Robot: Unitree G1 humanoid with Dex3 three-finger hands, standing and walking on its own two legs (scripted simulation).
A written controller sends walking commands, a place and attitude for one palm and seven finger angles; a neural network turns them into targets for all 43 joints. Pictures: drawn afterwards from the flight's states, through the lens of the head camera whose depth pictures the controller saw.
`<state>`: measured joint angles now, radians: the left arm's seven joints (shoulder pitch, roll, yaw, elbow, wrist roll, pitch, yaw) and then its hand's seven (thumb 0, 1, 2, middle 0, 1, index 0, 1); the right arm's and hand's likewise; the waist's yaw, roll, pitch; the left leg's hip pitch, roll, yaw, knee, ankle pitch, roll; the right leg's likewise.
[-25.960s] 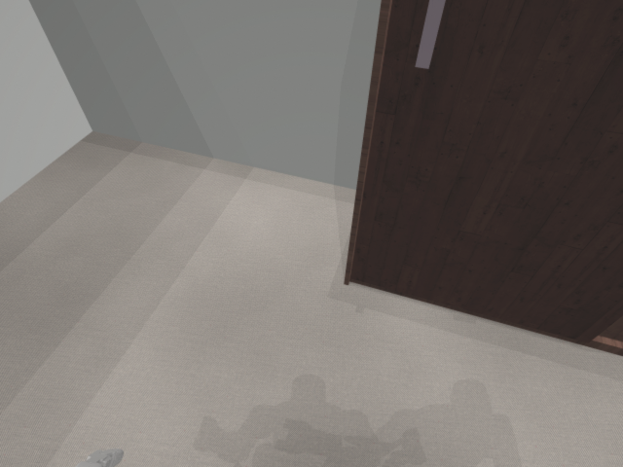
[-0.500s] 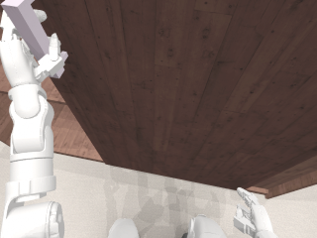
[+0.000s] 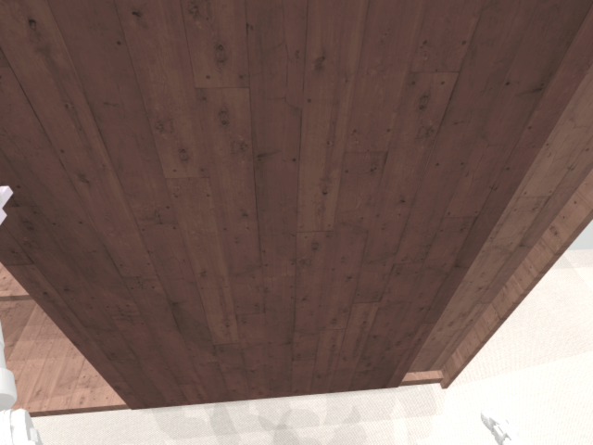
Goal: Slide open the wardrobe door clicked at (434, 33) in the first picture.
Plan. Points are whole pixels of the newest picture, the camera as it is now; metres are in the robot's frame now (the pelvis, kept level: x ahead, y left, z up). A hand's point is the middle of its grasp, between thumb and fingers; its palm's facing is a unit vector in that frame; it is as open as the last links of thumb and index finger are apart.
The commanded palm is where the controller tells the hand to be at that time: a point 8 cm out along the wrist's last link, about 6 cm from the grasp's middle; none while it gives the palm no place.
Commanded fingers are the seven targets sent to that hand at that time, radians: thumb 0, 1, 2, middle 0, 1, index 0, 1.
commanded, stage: stop walking and hold the door there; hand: left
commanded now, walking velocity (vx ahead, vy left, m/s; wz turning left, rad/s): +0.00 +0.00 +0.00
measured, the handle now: out of the picture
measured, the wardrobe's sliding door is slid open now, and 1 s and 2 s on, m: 0.65 0.65 0.65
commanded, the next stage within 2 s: none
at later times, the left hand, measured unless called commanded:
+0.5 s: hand out of the picture +0.33 +0.38 +0.20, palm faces +0.71 -0.68 -0.17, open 6.6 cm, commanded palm +0.28 +0.40 +0.18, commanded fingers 0.00 0.90 0.90 -0.45 -1.40 -0.45 -1.40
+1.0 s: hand out of the picture +0.33 +0.38 +0.20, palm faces +0.62 -0.76 -0.19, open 6.3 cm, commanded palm +0.29 +0.41 +0.18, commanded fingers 0.00 0.90 0.90 -0.45 -1.40 -0.45 -1.40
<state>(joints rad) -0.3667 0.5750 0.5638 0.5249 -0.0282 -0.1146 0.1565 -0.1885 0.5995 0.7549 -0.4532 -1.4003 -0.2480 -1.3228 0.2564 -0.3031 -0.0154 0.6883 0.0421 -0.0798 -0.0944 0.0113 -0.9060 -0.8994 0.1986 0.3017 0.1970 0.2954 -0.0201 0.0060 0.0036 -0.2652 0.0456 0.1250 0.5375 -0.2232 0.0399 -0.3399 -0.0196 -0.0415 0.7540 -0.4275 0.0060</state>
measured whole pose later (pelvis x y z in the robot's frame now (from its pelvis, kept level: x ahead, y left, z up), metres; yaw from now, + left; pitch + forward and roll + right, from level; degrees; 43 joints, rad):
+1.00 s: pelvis -0.06 +0.03 -0.01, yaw -1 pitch -1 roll +0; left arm -0.59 0.58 0.48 0.69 -0.06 -0.13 0.12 -0.18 0.62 0.72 -0.45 -1.40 -0.30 -1.37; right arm 0.18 -0.25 0.01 0.69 0.05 -0.09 -0.06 0.01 -0.90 -0.90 0.20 0.30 0.20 0.30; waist 0.02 0.05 0.09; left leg -0.36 -0.01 0.09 0.53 -0.16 0.06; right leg -0.34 -0.06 -0.14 0.84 -0.50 0.05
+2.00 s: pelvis -0.08 +0.18 +0.00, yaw +2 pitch -2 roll +0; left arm -0.55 0.29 0.17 0.30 -0.07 -0.10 0.13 -0.12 0.71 0.76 -0.45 -1.40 -0.24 -1.38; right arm 0.17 -0.24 0.03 0.64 0.03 -0.03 -0.08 0.01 -0.90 -0.90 0.20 0.30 0.20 0.30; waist 0.01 0.00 0.10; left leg -0.25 0.05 0.12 0.55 -0.27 0.01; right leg -0.26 -0.01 -0.07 0.54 -0.24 -0.02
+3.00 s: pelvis -0.08 +0.17 +0.00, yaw +4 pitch -1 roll +0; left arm -0.60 0.31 0.19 0.45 -0.06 -0.04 0.14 -0.01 -0.55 0.20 -0.42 -1.29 -0.27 -1.17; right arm 0.25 -0.23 0.00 0.74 0.03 -0.05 -0.04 0.01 -0.90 -0.90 0.20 0.30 0.20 0.30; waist -0.02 0.01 0.01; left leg -0.25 0.04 0.09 0.48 -0.22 0.01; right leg -0.25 -0.01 -0.10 0.47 -0.21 -0.03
